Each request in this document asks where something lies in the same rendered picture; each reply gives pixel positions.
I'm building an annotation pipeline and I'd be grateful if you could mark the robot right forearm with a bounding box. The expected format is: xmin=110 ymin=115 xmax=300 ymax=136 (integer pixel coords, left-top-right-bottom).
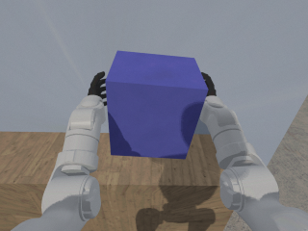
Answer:
xmin=200 ymin=95 xmax=279 ymax=199

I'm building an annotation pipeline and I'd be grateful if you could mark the left robot hand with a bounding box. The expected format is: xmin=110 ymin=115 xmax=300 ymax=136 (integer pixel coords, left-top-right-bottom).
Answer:
xmin=88 ymin=71 xmax=107 ymax=106

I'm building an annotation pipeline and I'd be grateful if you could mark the robot left forearm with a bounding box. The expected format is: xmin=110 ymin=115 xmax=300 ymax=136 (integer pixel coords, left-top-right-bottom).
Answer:
xmin=41 ymin=94 xmax=106 ymax=213

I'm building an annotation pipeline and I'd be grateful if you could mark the pedestal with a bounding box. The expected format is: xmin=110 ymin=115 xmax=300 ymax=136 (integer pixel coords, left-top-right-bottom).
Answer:
xmin=0 ymin=131 xmax=234 ymax=231

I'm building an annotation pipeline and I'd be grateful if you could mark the robot right upper arm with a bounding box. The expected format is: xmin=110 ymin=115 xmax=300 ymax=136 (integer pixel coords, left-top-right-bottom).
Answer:
xmin=219 ymin=165 xmax=308 ymax=231

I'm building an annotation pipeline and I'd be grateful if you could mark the robot left upper arm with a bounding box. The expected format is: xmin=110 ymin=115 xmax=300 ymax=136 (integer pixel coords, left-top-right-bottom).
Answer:
xmin=11 ymin=175 xmax=101 ymax=231

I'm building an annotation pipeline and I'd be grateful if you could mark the carton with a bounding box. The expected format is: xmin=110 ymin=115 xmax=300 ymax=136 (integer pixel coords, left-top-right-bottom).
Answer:
xmin=105 ymin=50 xmax=208 ymax=160

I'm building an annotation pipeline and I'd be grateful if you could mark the right robot hand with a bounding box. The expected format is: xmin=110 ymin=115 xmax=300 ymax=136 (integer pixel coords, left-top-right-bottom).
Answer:
xmin=201 ymin=72 xmax=217 ymax=96

